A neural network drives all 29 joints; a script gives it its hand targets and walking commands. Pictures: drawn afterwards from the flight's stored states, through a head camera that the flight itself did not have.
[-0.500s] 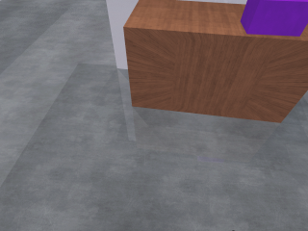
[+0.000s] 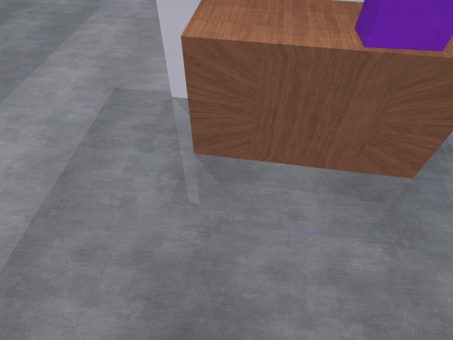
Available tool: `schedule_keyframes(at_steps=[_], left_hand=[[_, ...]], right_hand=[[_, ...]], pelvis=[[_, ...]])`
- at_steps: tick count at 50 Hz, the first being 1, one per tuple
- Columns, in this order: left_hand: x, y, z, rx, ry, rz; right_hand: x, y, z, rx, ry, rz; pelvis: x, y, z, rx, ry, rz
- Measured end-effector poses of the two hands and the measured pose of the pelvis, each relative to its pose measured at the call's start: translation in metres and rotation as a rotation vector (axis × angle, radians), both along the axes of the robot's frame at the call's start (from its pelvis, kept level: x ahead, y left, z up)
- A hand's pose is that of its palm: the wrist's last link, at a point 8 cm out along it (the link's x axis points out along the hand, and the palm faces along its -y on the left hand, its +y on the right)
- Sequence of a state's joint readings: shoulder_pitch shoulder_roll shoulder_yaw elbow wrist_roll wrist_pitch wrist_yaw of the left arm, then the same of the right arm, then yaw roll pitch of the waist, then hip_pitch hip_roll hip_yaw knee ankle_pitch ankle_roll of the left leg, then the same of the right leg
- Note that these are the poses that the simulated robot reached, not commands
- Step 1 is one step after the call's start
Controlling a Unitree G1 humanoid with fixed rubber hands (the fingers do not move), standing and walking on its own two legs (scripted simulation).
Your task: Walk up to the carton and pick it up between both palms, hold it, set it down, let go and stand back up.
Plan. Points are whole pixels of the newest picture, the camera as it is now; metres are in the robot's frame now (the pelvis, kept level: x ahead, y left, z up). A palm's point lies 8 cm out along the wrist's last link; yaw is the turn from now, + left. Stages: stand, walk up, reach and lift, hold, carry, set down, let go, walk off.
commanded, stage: stand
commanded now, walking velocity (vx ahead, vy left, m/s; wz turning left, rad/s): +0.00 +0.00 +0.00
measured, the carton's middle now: (407, 15) +1.26 -0.74 +0.04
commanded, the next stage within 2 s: none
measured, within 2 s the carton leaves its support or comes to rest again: neither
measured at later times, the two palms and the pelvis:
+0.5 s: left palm out of the picture +0.00 +0.21 -0.14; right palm out of the picture +0.00 -0.20 -0.14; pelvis +0.01 +0.01 +0.00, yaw +0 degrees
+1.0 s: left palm out of the picture -0.04 +0.21 -0.14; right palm out of the picture -0.03 -0.19 -0.15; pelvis +0.00 +0.01 +0.00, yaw +0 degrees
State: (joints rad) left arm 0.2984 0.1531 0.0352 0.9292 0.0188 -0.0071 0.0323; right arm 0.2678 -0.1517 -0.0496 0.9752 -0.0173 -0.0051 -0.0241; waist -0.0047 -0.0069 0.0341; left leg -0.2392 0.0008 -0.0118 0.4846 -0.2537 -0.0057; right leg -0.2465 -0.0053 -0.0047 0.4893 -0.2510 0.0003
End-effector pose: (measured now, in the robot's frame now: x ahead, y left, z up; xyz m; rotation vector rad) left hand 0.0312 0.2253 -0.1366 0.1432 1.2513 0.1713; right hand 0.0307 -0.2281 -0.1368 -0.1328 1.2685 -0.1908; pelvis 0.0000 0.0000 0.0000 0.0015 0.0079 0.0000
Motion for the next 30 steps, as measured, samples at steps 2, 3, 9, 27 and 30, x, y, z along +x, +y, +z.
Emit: schedule_keyframes(at_steps=[2,3,9,27,30], left_hand=[[-0.002,-0.002,-0.002,-0.008,0.017,0.004],[-0.003,-0.003,-0.002,-0.012,0.023,0.004],[-0.010,-0.004,-0.004,-0.017,0.058,0.018],[-0.035,-0.013,-0.008,-0.047,0.157,0.042],[-0.041,-0.015,-0.009,-0.052,0.171,0.048]], right_hand=[[-0.005,0.002,0.000,0.003,0.021,-0.004],[-0.007,0.003,-0.001,0.004,0.030,-0.007],[-0.010,0.011,-0.003,0.019,0.056,-0.016],[-0.032,0.025,-0.006,0.037,0.153,-0.036],[-0.037,0.025,-0.006,0.034,0.166,-0.039]], pelvis=[[0.001,0.000,0.001,0.000,0.000,0.002],[0.002,0.001,0.001,0.000,0.000,0.003],[0.007,0.002,0.002,-0.002,-0.003,0.005],[0.012,0.007,0.004,-0.001,-0.022,0.002],[0.012,0.007,0.004,-0.002,-0.027,0.002]])
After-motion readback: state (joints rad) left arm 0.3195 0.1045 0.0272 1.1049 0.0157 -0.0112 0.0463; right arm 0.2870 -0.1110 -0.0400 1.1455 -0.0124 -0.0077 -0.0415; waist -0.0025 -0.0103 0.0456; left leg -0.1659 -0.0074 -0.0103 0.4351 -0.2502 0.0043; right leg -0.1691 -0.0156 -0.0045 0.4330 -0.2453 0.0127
